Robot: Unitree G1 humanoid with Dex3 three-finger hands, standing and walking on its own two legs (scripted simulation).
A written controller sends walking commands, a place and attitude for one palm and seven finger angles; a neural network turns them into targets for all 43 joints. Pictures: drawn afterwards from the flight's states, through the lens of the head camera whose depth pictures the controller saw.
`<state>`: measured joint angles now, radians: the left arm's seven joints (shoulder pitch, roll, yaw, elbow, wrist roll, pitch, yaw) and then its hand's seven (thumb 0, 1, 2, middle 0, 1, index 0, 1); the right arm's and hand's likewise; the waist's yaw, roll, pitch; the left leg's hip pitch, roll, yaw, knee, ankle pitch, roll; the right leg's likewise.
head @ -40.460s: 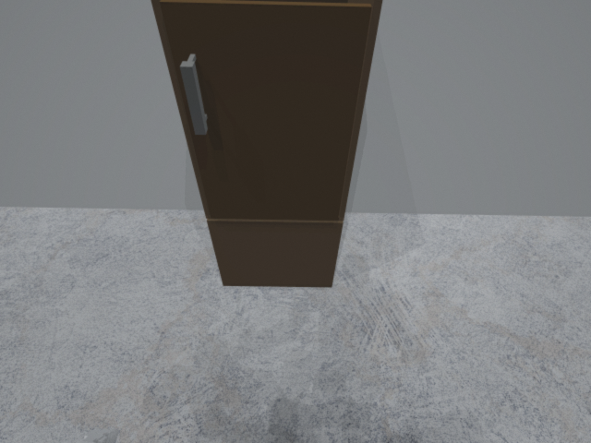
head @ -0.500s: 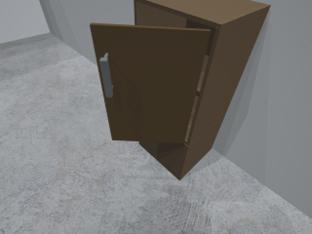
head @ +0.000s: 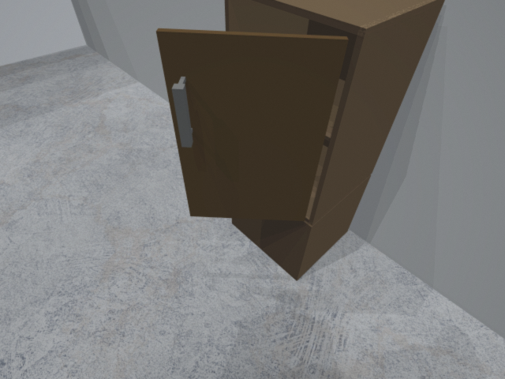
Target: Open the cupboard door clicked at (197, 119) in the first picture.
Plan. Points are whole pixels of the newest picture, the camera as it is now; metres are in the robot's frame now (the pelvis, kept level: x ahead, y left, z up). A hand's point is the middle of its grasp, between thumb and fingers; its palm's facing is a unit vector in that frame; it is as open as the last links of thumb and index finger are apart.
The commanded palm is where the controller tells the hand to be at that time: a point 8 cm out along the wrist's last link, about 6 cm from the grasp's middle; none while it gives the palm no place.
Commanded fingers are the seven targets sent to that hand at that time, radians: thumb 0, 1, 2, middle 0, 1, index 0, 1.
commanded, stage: shuffle to correct the standing spot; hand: left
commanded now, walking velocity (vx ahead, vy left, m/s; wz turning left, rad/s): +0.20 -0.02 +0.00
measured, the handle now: (185, 112) +0.65 +0.21 +0.08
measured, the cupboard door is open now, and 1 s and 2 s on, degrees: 44 44 44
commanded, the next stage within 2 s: come to a stop and stand still in 0.60 s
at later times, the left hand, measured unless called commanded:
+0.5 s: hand out of the picture +0.04 +0.16 -0.16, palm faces +0.08 -0.98 -0.20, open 7.3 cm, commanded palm none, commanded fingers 0.00 0.90 0.90 -0.20 -0.30 -0.20 -0.30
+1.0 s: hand (165, 366) +0.19 +0.18 -0.17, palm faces +0.01 -0.97 -0.24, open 7.3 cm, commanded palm none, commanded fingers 0.00 0.90 0.90 -0.20 -0.30 -0.20 -0.30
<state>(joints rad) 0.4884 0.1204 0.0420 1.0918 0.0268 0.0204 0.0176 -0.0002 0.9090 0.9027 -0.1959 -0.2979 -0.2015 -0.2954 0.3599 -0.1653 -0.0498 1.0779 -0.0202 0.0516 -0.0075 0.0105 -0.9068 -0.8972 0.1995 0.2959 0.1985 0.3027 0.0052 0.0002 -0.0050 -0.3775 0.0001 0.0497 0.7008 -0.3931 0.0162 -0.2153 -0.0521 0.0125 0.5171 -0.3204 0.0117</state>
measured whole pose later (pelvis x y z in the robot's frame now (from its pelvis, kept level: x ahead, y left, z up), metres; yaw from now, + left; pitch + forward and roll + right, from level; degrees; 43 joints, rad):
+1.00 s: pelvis +0.14 -0.01 -0.01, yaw +0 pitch +0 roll +0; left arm 0.23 0.16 0.04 1.01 0.03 -0.01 0.03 0.01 0.93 0.90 -0.19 -0.30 -0.20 -0.29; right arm 0.28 -0.12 -0.04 1.08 -0.01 0.03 -0.03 0.01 -0.90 -0.90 0.20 0.30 0.20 0.30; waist -0.02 0.02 0.07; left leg -0.27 0.06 0.10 0.65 -0.41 -0.02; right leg -0.32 -0.06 -0.10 0.58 -0.26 -0.01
